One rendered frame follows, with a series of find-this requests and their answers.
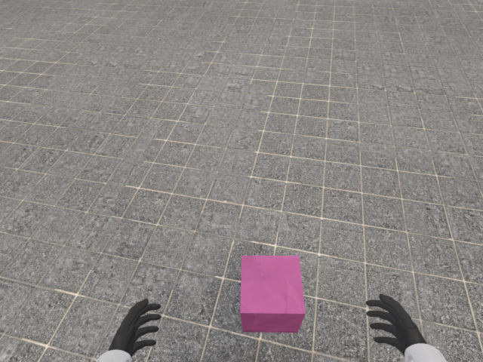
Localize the right robot forearm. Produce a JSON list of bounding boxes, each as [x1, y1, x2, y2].
[[405, 343, 448, 362]]

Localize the right robot hand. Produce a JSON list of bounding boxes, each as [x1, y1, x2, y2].
[[366, 294, 427, 356]]

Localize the left robot hand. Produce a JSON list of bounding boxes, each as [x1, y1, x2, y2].
[[108, 299, 161, 357]]

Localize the carton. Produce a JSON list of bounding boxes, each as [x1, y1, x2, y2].
[[240, 256, 306, 333]]

